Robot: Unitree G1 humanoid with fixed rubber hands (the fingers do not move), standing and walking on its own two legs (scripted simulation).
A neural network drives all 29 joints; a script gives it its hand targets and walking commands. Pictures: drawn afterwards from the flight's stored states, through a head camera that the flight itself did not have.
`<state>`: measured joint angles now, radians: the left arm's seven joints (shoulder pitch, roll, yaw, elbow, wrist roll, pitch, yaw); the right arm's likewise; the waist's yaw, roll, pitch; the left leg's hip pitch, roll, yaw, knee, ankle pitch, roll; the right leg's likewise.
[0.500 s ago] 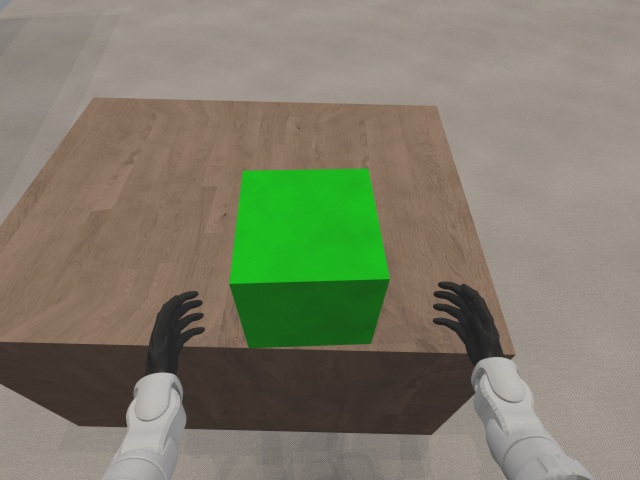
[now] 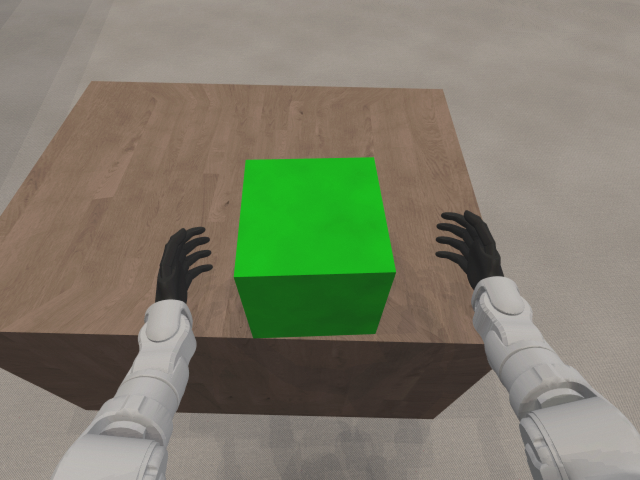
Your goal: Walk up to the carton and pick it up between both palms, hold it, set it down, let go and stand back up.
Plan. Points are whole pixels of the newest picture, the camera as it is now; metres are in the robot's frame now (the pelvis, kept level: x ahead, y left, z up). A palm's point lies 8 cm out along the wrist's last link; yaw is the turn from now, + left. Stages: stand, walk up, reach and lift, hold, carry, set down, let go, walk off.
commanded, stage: reach and lift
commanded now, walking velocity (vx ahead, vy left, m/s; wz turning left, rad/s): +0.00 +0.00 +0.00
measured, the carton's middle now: (312, 249) +0.48 +0.02 -0.07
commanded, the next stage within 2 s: none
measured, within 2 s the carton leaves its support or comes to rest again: neither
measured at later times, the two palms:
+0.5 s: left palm (177, 231) +0.43 +0.20 +0.05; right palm (476, 211) +0.45 -0.21 +0.07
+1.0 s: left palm (200, 278) +0.42 +0.19 -0.06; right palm (450, 262) +0.43 -0.20 -0.04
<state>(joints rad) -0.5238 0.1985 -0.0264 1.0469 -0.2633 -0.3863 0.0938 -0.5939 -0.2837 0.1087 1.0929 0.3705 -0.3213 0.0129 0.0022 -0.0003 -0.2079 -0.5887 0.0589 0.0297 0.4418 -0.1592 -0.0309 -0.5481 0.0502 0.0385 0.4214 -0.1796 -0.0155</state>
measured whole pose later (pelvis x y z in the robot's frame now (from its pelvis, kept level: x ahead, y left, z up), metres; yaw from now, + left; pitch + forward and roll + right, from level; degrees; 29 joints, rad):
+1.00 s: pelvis -0.03 +0.02 -0.02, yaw -2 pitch +37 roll -2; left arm -0.88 0.21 -0.03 1.24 -0.31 -0.44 0.09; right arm -0.92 -0.32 0.04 1.22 0.33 -0.34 0.04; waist 0.01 0.01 -0.23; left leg -1.00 0.05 0.03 0.42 -0.06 -0.01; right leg -0.95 0.04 0.05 0.37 -0.06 0.01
